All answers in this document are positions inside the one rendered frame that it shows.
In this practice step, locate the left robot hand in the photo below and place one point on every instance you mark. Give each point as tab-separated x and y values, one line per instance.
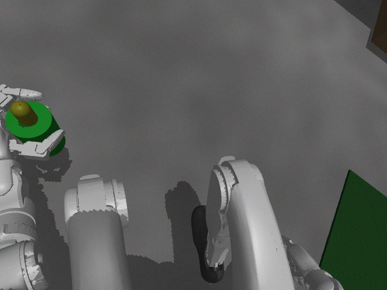
9	146

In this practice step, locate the left robot arm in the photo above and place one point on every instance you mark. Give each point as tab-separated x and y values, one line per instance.
22	263

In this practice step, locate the right robot foot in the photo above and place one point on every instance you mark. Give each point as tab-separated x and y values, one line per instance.
199	232

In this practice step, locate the right robot arm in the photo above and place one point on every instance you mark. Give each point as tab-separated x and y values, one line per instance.
319	279

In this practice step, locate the right robot hand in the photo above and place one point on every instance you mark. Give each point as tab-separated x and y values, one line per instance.
301	263

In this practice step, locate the bottle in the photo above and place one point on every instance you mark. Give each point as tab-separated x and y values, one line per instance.
32	121

